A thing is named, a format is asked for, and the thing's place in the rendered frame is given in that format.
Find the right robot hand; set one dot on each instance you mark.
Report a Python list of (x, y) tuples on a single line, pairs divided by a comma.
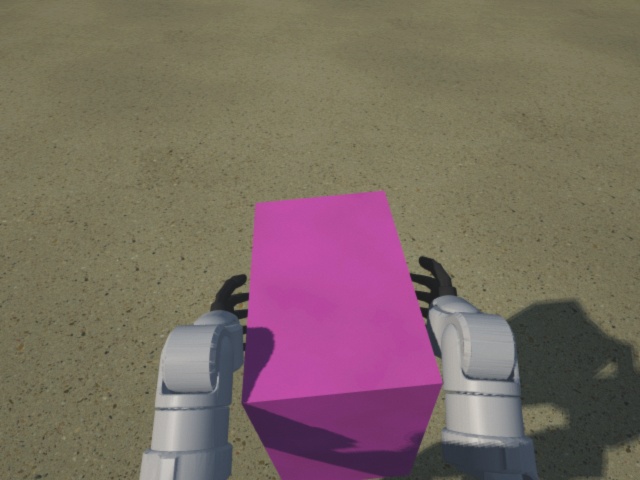
[(441, 285)]

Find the robot right forearm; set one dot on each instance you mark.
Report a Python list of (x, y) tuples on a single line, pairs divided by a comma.
[(484, 434)]

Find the robot left forearm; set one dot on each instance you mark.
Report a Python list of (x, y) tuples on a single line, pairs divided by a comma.
[(194, 390)]

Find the left robot hand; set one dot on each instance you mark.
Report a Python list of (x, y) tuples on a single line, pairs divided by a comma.
[(225, 301)]

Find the carton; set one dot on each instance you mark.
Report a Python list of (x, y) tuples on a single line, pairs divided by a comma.
[(340, 378)]

